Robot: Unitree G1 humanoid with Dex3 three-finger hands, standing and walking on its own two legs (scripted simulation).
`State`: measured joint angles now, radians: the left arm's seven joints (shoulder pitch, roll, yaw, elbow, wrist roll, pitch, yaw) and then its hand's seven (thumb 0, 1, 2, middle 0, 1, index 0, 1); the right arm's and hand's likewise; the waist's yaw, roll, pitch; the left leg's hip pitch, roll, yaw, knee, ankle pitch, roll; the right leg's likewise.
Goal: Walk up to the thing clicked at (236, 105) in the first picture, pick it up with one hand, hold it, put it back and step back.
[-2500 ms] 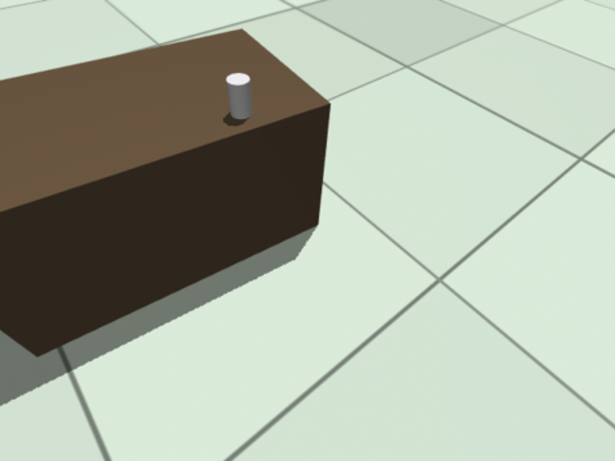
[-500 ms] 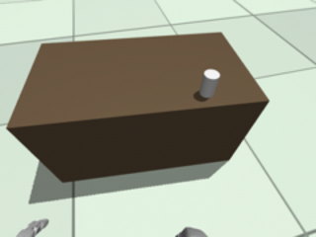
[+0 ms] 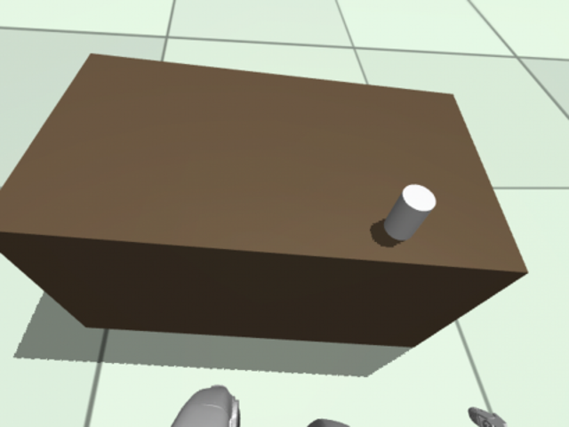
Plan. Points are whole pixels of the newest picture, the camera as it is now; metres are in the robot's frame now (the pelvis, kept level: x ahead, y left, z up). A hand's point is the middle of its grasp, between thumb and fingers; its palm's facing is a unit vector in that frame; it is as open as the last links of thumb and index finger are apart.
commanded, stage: walk up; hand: right
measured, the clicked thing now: (408, 213) +0.53 -0.24 -0.09
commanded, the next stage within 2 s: none
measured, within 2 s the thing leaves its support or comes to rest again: neither
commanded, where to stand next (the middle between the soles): +0.12 -0.04 m, yaw +3 degrees
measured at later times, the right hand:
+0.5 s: hand (483, 426) +0.16 -0.34 -0.16, palm faces -0.10 +0.94 -0.32, open 7.3 cm
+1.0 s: hand out of the picture +0.15 -0.32 -0.14, palm faces -0.10 +0.92 -0.38, open 7.3 cm
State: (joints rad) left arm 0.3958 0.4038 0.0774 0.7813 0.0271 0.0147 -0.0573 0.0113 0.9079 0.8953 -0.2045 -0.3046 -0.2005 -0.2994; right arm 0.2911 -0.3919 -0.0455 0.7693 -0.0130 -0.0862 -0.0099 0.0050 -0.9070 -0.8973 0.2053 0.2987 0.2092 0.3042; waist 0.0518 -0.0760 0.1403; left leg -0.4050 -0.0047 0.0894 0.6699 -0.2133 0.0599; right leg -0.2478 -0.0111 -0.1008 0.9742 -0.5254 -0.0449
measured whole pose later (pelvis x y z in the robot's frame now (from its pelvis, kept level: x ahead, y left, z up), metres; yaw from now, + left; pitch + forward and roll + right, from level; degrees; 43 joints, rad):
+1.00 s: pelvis +0.05 -0.05 +0.01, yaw +6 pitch -2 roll +0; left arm 0.20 0.38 0.01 0.98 0.01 -0.03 -0.01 0.01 0.91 0.89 -0.21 -0.30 -0.20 -0.30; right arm 0.19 -0.39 -0.03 0.96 0.00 0.00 0.01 0.01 -0.91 -0.90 0.20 0.30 0.21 0.30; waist 0.00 0.00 0.08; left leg -0.27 0.01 0.00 0.68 -0.37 0.00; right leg -0.33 -0.05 -0.03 0.67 -0.29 0.01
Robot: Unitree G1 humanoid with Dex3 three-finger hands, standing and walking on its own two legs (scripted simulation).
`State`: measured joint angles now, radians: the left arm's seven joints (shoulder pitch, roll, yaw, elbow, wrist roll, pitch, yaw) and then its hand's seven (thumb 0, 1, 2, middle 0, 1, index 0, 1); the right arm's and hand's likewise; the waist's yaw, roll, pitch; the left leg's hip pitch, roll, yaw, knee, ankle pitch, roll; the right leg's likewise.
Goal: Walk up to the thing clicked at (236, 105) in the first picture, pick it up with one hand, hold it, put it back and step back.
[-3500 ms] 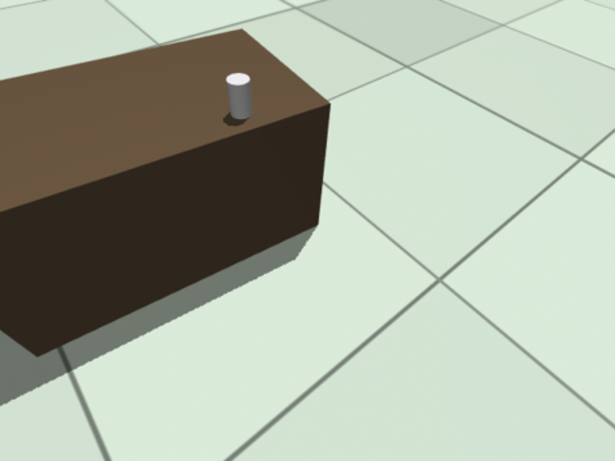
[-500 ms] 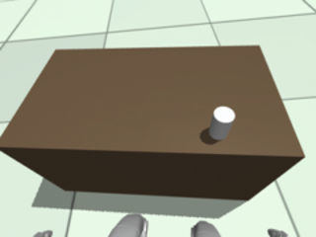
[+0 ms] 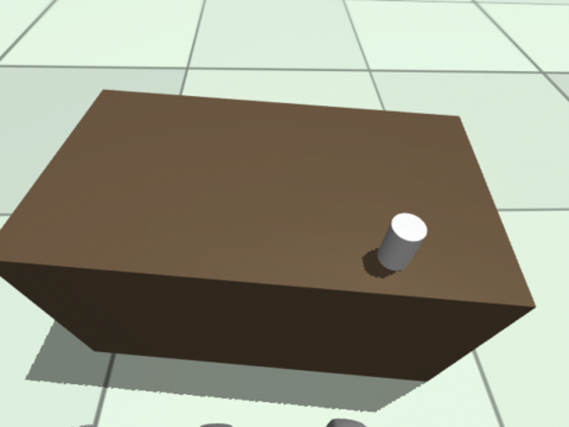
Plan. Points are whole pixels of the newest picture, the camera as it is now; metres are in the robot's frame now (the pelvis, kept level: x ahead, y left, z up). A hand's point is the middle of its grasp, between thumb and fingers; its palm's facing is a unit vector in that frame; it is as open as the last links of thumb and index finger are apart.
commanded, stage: walk up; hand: right
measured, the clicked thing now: (400, 242) +0.46 -0.23 -0.10
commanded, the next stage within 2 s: stand in 1.14 s
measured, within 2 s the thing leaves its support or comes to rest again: neither
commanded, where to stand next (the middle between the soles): +0.07 +0.00 m, yaw -3 degrees
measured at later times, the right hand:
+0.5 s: hand out of the picture +0.10 -0.26 -0.13, palm faces +0.00 +0.94 -0.34, open 7.3 cm
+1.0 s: hand out of the picture +0.09 -0.26 -0.13, palm faces +0.04 +0.94 -0.33, open 7.3 cm
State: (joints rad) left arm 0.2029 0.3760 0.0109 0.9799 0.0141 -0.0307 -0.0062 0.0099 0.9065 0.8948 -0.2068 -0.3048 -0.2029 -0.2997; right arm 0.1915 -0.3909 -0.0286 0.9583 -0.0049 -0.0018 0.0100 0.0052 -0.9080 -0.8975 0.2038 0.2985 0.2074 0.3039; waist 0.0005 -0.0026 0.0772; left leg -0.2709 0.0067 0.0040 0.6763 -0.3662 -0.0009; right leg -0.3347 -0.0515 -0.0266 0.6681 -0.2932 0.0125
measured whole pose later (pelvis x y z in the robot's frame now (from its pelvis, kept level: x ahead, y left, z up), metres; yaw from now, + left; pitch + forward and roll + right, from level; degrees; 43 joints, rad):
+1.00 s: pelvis +0.03 +0.00 +0.03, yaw -2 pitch -2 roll +0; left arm 0.08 0.35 0.01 1.14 0.01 -0.02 -0.01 0.01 0.91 0.90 -0.21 -0.30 -0.20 -0.30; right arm 0.11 -0.35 -0.02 1.14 -0.01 0.00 0.01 0.00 -0.91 -0.90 0.20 0.30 0.21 0.30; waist -0.01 0.00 0.05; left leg -0.07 0.01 0.05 0.34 -0.24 0.00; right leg -0.16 -0.04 0.01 0.37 -0.17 0.03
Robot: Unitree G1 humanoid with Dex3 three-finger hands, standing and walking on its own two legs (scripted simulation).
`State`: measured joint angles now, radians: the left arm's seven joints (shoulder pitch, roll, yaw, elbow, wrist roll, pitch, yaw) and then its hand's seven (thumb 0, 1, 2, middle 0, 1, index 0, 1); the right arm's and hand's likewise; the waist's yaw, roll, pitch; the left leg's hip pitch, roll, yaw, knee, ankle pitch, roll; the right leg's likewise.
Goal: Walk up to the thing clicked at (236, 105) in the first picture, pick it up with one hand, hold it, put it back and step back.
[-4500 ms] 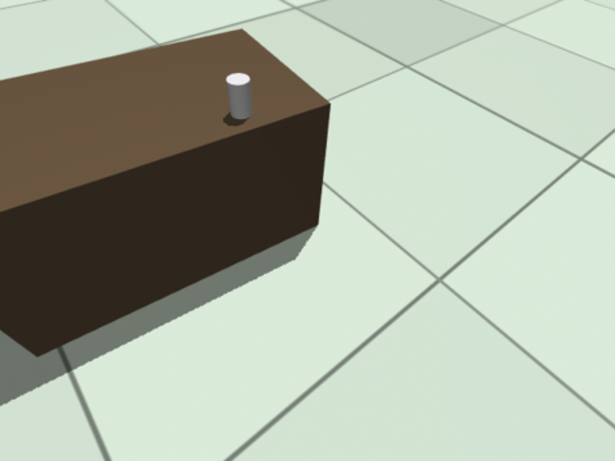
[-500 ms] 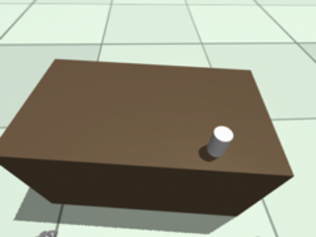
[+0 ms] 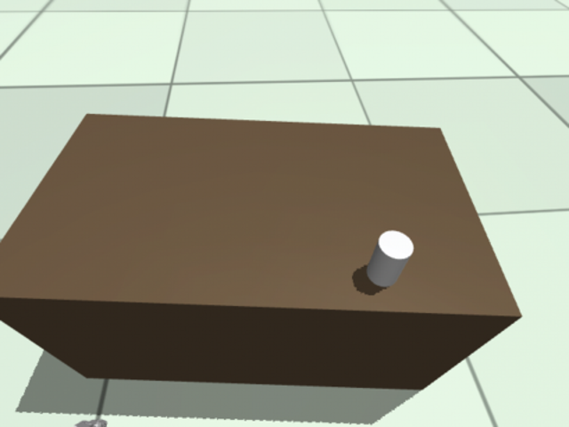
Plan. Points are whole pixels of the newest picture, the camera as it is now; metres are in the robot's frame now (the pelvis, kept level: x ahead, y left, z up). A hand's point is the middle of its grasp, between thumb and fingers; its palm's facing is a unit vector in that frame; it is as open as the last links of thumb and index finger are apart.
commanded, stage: walk up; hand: right
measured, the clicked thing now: (388, 259) +0.44 -0.21 -0.13
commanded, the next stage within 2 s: stand in 0.14 s
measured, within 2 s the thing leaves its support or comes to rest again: neither
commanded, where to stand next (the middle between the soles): +0.05 +0.00 m, yaw +0 degrees
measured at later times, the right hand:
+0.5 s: hand out of the picture +0.08 -0.26 -0.15, palm faces -0.02 +0.94 -0.33, open 7.3 cm
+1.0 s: hand out of the picture +0.06 -0.26 -0.16, palm faces -0.04 +0.94 -0.33, open 7.3 cm
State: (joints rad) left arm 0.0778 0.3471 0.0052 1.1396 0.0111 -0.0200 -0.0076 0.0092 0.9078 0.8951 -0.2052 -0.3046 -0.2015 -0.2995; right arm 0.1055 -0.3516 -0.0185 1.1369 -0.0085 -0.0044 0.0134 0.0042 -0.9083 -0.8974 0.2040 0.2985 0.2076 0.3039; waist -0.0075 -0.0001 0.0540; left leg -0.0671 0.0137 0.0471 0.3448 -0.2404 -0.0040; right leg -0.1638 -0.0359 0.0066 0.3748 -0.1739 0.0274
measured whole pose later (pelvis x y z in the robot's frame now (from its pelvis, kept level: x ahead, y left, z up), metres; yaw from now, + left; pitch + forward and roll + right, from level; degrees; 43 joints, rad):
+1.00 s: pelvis -0.01 -0.01 +0.00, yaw +1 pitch -2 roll +0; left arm 0.11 0.35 0.00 1.15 0.01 -0.01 -0.01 0.01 0.91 0.90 -0.20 -0.30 -0.20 -0.30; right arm 0.11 -0.35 0.00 1.15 -0.01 -0.01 0.01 0.00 -0.91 -0.90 0.20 0.30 0.21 0.30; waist 0.00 0.00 0.06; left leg -0.07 0.03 0.02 0.30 -0.20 -0.02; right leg -0.15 -0.03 -0.02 0.32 -0.13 0.01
